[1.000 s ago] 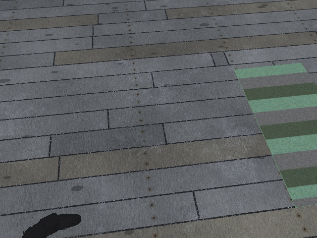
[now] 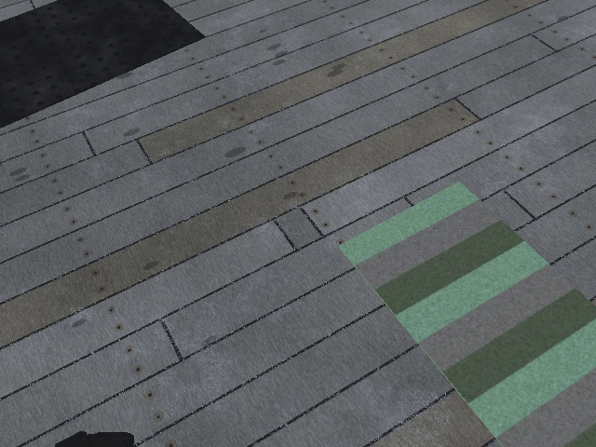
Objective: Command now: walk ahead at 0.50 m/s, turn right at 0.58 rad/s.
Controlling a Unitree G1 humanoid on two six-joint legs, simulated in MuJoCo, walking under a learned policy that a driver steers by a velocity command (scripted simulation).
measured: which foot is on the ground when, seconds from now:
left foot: down 0.00-0.06, up 0.08-0.54, down 0.56-1.00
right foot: up 0.00-0.04, down 0.06-0.56, up 0.58-0.86, down 0.88-1.00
